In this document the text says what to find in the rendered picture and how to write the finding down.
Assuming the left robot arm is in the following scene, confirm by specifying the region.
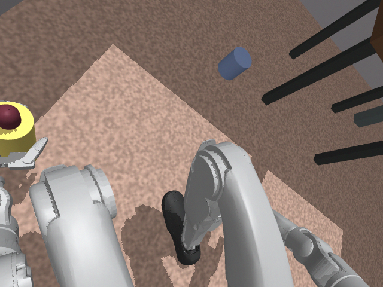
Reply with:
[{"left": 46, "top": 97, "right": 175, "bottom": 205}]
[{"left": 0, "top": 176, "right": 34, "bottom": 287}]

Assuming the right robot arm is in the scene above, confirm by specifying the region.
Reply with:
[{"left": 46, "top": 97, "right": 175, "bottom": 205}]
[{"left": 285, "top": 227, "right": 369, "bottom": 287}]

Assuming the right robot foot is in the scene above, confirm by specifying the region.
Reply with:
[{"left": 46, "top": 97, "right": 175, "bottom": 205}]
[{"left": 162, "top": 190, "right": 201, "bottom": 265}]

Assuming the right robot hand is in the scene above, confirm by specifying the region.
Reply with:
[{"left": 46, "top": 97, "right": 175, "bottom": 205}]
[{"left": 272, "top": 209, "right": 298, "bottom": 246}]

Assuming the left robot hand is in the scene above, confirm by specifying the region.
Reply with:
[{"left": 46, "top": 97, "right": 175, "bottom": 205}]
[{"left": 0, "top": 100, "right": 48, "bottom": 170}]

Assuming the chair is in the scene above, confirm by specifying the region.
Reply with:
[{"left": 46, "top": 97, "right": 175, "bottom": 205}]
[{"left": 261, "top": 0, "right": 383, "bottom": 165}]

